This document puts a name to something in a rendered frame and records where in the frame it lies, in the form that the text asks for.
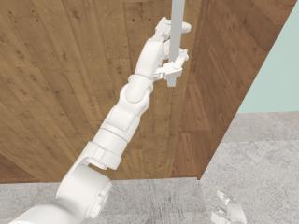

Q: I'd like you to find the robot left hand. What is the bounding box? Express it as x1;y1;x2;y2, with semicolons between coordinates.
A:
135;17;192;83

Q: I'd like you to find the wardrobe door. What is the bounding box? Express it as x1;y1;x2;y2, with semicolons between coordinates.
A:
0;0;202;183
0;153;34;179

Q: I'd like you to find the robot right hand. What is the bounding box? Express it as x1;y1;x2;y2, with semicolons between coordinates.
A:
211;189;247;224

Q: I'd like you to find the left robot upper arm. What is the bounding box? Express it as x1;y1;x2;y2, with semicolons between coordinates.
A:
8;163;112;224

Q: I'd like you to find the handle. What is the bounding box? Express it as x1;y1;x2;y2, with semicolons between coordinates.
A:
167;0;185;87

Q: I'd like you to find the robot left forearm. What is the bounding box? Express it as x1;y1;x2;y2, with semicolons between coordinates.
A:
56;74;153;197

